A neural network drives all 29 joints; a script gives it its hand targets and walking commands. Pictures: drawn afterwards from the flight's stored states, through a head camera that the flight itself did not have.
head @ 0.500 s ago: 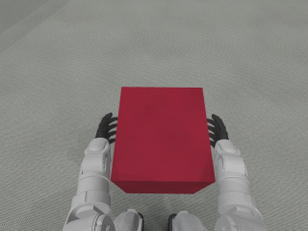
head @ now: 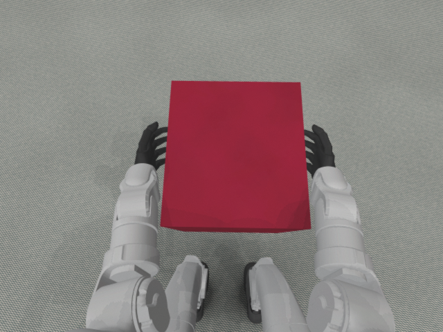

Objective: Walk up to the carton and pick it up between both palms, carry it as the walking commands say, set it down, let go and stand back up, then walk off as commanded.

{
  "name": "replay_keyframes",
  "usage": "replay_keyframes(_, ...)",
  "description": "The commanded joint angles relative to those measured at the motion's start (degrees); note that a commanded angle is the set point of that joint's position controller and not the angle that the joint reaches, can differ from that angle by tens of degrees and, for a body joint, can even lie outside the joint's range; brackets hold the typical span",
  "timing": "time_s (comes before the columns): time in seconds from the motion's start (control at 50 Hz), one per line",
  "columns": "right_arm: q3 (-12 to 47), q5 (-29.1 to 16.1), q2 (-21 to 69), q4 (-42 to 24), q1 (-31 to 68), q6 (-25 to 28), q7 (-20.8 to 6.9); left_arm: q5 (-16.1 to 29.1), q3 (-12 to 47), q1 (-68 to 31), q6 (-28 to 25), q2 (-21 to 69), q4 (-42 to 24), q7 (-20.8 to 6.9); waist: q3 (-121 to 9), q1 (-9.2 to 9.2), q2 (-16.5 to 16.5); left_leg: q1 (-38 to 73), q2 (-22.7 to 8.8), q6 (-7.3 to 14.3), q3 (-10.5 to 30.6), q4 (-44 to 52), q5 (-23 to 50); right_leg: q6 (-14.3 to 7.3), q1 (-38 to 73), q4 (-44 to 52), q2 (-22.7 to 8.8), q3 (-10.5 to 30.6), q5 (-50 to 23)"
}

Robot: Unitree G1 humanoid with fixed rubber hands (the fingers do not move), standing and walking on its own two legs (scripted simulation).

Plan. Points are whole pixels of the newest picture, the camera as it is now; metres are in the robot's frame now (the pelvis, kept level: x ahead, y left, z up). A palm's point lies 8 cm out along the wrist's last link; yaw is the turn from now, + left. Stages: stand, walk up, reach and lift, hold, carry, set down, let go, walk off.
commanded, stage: set down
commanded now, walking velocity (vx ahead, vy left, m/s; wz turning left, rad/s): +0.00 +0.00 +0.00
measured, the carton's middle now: (232, 169) +0.40 +0.00 -0.13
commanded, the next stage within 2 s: none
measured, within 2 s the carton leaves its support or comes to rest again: neither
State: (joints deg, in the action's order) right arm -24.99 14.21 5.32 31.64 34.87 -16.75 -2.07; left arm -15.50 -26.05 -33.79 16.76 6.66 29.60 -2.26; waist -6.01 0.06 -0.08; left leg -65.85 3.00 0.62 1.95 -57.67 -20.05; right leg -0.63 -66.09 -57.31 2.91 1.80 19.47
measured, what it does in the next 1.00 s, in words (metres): lowers itself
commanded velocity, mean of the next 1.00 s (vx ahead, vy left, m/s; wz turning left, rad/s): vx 0.00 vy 0.00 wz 0.00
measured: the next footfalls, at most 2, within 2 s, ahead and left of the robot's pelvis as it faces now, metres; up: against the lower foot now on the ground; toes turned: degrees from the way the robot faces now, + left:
none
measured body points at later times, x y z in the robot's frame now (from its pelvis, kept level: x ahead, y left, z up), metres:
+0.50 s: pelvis -0.01 +0.00 -0.08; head +0.21 -0.01 +0.32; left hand +0.43 +0.16 -0.15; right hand +0.43 -0.17 -0.15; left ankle +0.05 +0.11 -0.66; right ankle +0.06 -0.11 -0.66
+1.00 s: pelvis -0.03 +0.00 -0.15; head +0.24 +0.00 +0.22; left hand +0.46 +0.15 -0.24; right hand +0.45 -0.17 -0.23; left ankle +0.05 +0.11 -0.66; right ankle +0.06 -0.11 -0.66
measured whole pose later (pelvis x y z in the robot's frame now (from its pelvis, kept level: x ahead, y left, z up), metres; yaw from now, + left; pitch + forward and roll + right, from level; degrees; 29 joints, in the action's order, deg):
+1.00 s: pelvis -0.03 +0.00 -0.15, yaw +0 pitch +45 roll +0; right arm -25.2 8.5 -1.5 39.5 53.8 -17.2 2.2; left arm -9.4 -24.4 -54.2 16.5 -1.6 40.2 1.9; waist -10.4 -1.1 0.3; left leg -106.6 6.4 -0.8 2.9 -91.0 -28.8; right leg 0.9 -106.8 -90.7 5.7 2.6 28.4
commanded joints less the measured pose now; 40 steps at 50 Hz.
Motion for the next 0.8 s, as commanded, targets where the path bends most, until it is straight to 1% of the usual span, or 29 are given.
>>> replay_keyframes(0.0, 31.78, -7.1, 53.14, 2.59, 31.15, 0.82, -13.28, 7.04, 33.16, -30.89, -0.49, 53.23, 4.18, -12.26, -42.37, -0.09, 0.51, 18.22, 3.53, -0.65, 1.19, 2.6, 14.0, 0.14, 17.53, 1.38, 4.26, 0.31, -12.9)
replay_keyframes(0.1, 31.66, -7.61, 53.87, 2.94, 33.85, 0.03, -13.0, 7.78, 33.0, -33.9, 0.0, 52.92, 4.88, -12.35, -45.68, -0.16, 0.06, 12.85, 3.96, -0.54, 0.57, -1.21, 12.29, 0.59, 14.02, -2.06, 4.47, 0.29, -12.11)
replay_keyframes(0.26, 31.96, -8.91, 54.18, 3.29, 37.78, -0.73, -11.75, 8.98, 32.66, -37.85, 0.39, 52.08, 6.21, -12.09, -50.42, 0.04, -0.08, 6.01, 4.78, -0.46, -0.27, -6.93, 10.73, 1.36, 9.45, -7.49, 4.83, 0.12, -11.53)
replay_keyframes(0.56, 30.55, -10.61, 51.35, 5.24, 44.29, -0.06, -9.06, 10.75, 31.1, -44.47, -0.29, 49.39, 8.83, -9.96, -54.89, -0.67, -0.12, -3.83, 5.99, -1.09, -0.98, -15.74, 9.31, 2.27, 1.28, -16.28, 5.51, -0.72, -10.61)
replay_keyframes(0.78, 28.99, -11.56, 48.47, 6.67, 49.71, 0.44, -7.94, 11.61, 30.1, -49.92, -0.73, 47.13, 10.29, -8.3, -57.33, -1.18, 0.56, -8.59, 6.47, -1.76, -1.72, -21.4, 8.75, 2.61, -4.71, -22.26, 6.05, -1.89, -9.58)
